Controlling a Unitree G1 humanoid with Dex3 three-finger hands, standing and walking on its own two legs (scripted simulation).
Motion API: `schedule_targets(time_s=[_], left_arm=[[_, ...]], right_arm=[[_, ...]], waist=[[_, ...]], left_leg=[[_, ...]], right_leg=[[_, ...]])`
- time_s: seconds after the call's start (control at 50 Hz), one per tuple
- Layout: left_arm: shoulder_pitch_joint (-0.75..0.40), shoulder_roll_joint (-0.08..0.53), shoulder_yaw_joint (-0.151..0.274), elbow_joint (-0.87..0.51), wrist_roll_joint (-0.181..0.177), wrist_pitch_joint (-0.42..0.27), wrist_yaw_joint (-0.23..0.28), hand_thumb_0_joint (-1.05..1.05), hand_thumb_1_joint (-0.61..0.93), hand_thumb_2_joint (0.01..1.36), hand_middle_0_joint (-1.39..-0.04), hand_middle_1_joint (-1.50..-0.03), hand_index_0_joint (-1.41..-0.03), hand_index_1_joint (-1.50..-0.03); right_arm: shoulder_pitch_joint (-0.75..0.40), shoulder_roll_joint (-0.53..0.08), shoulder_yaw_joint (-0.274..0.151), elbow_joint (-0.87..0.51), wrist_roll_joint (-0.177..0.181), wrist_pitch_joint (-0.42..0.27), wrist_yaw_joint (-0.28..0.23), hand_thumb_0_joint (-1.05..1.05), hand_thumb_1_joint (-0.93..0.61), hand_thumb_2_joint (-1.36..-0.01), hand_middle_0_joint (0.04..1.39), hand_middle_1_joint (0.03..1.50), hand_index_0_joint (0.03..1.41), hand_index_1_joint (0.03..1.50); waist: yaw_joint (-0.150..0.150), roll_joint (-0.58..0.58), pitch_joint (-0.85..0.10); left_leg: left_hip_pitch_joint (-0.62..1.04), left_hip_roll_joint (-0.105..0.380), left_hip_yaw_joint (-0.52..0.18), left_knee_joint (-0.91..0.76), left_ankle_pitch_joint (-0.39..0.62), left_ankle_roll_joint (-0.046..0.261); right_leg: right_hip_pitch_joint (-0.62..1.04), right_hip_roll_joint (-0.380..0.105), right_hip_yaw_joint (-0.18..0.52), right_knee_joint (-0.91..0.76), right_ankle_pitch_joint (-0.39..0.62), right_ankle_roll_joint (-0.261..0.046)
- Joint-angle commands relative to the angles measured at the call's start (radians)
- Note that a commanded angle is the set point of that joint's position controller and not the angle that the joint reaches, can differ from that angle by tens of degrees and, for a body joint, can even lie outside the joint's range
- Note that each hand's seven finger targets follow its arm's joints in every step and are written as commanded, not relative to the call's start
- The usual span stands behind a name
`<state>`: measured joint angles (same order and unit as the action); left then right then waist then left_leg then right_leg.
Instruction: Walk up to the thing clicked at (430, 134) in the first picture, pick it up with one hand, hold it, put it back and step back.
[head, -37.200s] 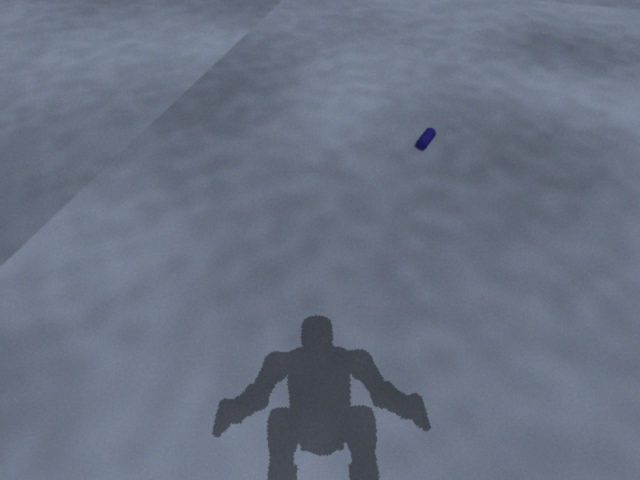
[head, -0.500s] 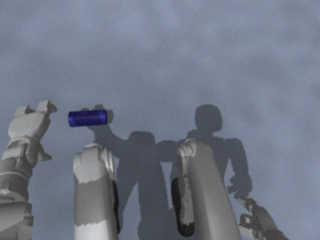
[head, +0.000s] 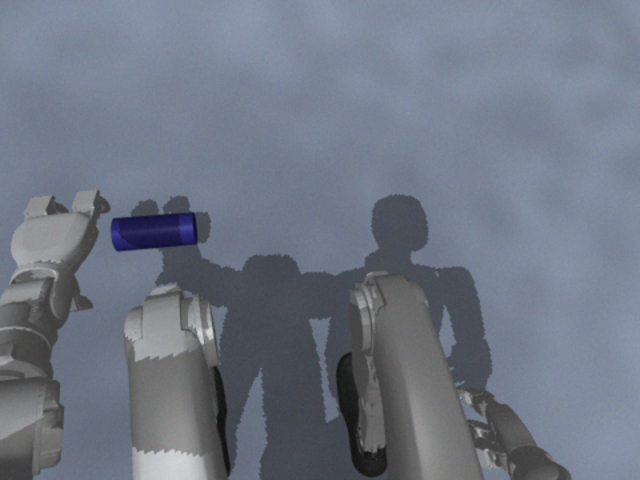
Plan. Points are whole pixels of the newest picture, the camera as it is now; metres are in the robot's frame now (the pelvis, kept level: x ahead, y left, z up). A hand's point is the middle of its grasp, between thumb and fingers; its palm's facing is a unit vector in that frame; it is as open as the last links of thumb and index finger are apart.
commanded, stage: rise first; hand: left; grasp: from above
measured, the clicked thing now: (156, 231) +0.46 +0.24 -0.31
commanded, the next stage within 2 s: none
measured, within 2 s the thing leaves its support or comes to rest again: neither
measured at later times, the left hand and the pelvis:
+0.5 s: hand (90, 258) +0.39 +0.30 -0.19, palm faces -0.45 -0.07 -0.89, open 14.1 cm; pelvis +0.00 +0.00 -0.02, yaw +0 degrees
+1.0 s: hand (101, 249) +0.40 +0.29 -0.20, palm faces -0.45 -0.07 -0.89, open 14.1 cm; pelvis +0.01 +0.00 -0.02, yaw -1 degrees
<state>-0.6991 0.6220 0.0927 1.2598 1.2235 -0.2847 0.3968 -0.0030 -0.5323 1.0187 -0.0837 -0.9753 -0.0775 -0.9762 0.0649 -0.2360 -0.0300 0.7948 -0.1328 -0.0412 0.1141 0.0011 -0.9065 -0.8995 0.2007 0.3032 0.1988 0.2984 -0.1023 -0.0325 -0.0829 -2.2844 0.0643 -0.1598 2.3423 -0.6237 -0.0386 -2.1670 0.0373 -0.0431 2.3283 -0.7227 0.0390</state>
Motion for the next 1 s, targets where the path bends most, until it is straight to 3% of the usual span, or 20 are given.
schedule_targets(time_s=[0.0,0.1,0.14,0.24,0.3,0.34,0.38,0.46,0.5,0.54,0.64,0.74,0.8,0.86,0.98], left_arm=[[-0.253,0.255,0.054,-0.115,-0.001,-0.001,0.056,0.0,-0.547,1.004,-0.066,-0.981,-0.067,-0.979],[-0.255,0.263,0.061,-0.099,0.018,-0.008,0.074,0.0,-0.538,0.995,-0.069,-0.986,-0.073,-0.981],[-0.254,0.246,0.045,-0.075,0.029,-0.008,0.077,0.0,-0.543,1.004,-0.07,-0.982,-0.07,-0.98],[-0.263,0.276,0.067,-0.073,0.039,-0.012,0.102,0.0,-0.521,0.982,-0.074,-0.986,-0.081,-0.977],[-0.259,0.262,0.066,-0.039,0.037,-0.007,0.112,0.0,-0.529,0.988,-0.074,-0.984,-0.079,-0.977],[-0.293,0.264,0.056,-0.042,0.042,-0.008,0.115,0.0,-0.537,0.999,-0.066,-0.991,-0.07,-0.986],[-0.279,0.274,0.064,-0.029,0.041,-0.005,0.119,0.0,-0.517,0.979,-0.072,-1.0,-0.083,-0.988],[-0.286,0.273,0.058,-0.01,0.039,0.001,0.121,0.0,-0.517,0.977,-0.067,-1.01,-0.079,-0.995],[-0.302,0.272,0.054,-0.01,0.041,0.001,0.121,0.0,-0.611,1.074,-0.076,-0.953,-0.04,-0.991],[-0.309,0.285,0.065,-0.031,0.039,0.001,0.125,0.0,-0.549,1.013,-0.083,-0.982,-0.076,-0.988],[-0.311,0.258,0.043,-0.007,0.039,0.007,0.124,0.0,-0.552,1.018,-0.082,-0.982,-0.074,-0.989],[-0.315,0.278,0.063,-0.026,0.036,0.013,0.133,0.0,-0.556,1.02,-0.079,-0.985,-0.071,-0.993],[-0.326,0.251,0.04,0.013,0.04,0.019,0.133,0.0,-0.559,1.023,-0.081,-0.979,-0.071,-0.989],[-0.324,0.267,0.046,0.013,0.045,0.023,0.133,0.0,-0.561,1.025,-0.084,-0.978,-0.072,-0.99],[-0.331,0.249,0.032,0.032,0.042,0.028,0.132,0.0,-0.576,1.041,-0.077,-0.982,-0.062,-0.997]], right_arm=[[0.155,-0.224,-0.075,-0.033,-0.009,-0.004,-0.015,0.0,-0.906,-0.902,0.2,0.3,0.2,0.3],[0.15,-0.224,-0.074,-0.023,-0.017,-0.001,-0.012,0.0,-0.905,-0.902,0.2,0.3,0.2,0.3],[0.152,-0.223,-0.072,-0.018,-0.018,0.0,-0.012,0.0,-0.904,-0.902,0.2,0.3,0.2,0.3],[0.147,-0.228,-0.074,-0.014,-0.025,0.002,-0.012,0.0,-0.903,-0.901,0.2,0.3,0.2,0.3],[0.144,-0.223,-0.069,-0.011,-0.027,-0.002,-0.011,0.0,-0.905,-0.902,0.2,0.3,0.2,0.3],[0.15,-0.23,-0.066,-0.009,-0.034,-0.003,-0.012,0.0,-0.903,-0.901,0.2,0.3,0.2,0.3],[0.142,-0.223,-0.066,-0.009,-0.034,-0.004,-0.013,0.0,-0.903,-0.901,0.2,0.3,0.2,0.3],[0.145,-0.226,-0.063,-0.004,-0.039,-0.007,-0.011,0.0,-0.904,-0.901,0.2,0.3,0.2,0.3],[0.144,-0.228,-0.058,-0.001,-0.041,-0.009,-0.011,0.0,-0.908,-0.903,0.2,0.3,0.2,0.3],[0.147,-0.229,-0.059,-0.006,-0.042,-0.01,-0.011,0.0,-0.905,-0.902,0.199,0.3,0.2,0.3],[0.155,-0.236,-0.054,0.0,-0.044,-0.013,-0.009,0.0,-0.905,-0.902,0.2,0.3,0.2,0.3],[0.152,-0.235,-0.05,-0.003,-0.043,-0.017,-0.005,0.0,-0.905,-0.902,0.2,0.3,0.2,0.3],[0.15,-0.236,-0.049,-0.003,-0.042,-0.016,-0.005,0.0,-0.905,-0.902,0.2,0.3,0.2,0.3],[0.155,-0.239,-0.048,0.004,-0.042,-0.017,-0.006,0.0,-0.906,-0.903,0.2,0.3,0.2,0.3],[0.159,-0.24,-0.041,0.003,-0.046,-0.02,0.001,0.0,-0.906,-0.903,0.2,0.3,0.2,0.3]], waist=[[0.008,0.203,-0.639],[0.008,0.218,-0.635],[-0.004,0.202,-0.628],[0.005,0.203,-0.633],[0.002,0.21,-0.612],[-0.021,0.202,-0.62],[-0.002,0.205,-0.623],[-0.016,0.184,-0.613],[-0.018,0.202,-0.607],[-0.013,0.209,-0.637],[-0.033,0.196,-0.613],[-0.019,0.246,-0.629],[-0.041,0.206,-0.595],[-0.031,0.222,-0.61],[-0.044,0.233,-0.599]], left_leg=[[0.533,-0.036,0.129,-0.208,0.084,0.059],[0.53,-0.035,0.127,-0.196,0.085,0.059],[0.53,-0.034,0.125,-0.187,0.101,0.06],[0.5,-0.034,0.132,-0.171,0.093,0.061],[0.499,-0.035,0.128,-0.172,0.078,0.059],[0.488,-0.034,0.124,-0.162,0.075,0.062],[0.482,-0.037,0.131,-0.161,0.071,0.061],[0.459,-0.036,0.13,-0.142,0.078,0.065],[0.457,-0.037,0.128,-0.149,0.065,0.063],[0.471,-0.036,0.129,-0.145,0.075,0.063],[0.461,-0.036,0.122,-0.142,0.077,0.063],[0.478,-0.035,0.124,-0.147,0.08,0.056],[0.453,-0.034,0.12,-0.141,0.061,0.061],[0.468,-0.034,0.122,-0.139,0.079,0.06],[0.471,-0.034,0.118,-0.141,0.083,0.058]], right_leg=[[0.221,0.019,-0.093,-0.281,0.174,-0.072],[0.209,0.019,-0.097,-0.261,0.174,-0.07],[0.206,0.022,-0.1,-0.255,0.193,-0.069],[0.206,0.021,-0.092,-0.251,0.189,-0.068],[0.188,0.021,-0.096,-0.242,0.171,-0.07],[0.195,0.023,-0.099,-0.245,0.177,-0.066],[0.2,0.023,-0.091,-0.248,0.171,-0.068],[0.21,0.024,-0.089,-0.243,0.186,-0.063],[0.203,0.026,-0.094,-0.24,0.174,-0.067],[0.22,0.025,-0.091,-0.247,0.181,-0.065],[0.208,0.027,-0.099,-0.239,0.192,-0.064],[0.201,0.027,-0.103,-0.22,0.189,-0.07],[0.179,0.029,-0.105,-0.23,0.178,-0.068],[0.19,0.029,-0.103,-0.226,0.195,-0.067],[0.187,0.03,-0.109,-0.218,0.204,-0.069]])
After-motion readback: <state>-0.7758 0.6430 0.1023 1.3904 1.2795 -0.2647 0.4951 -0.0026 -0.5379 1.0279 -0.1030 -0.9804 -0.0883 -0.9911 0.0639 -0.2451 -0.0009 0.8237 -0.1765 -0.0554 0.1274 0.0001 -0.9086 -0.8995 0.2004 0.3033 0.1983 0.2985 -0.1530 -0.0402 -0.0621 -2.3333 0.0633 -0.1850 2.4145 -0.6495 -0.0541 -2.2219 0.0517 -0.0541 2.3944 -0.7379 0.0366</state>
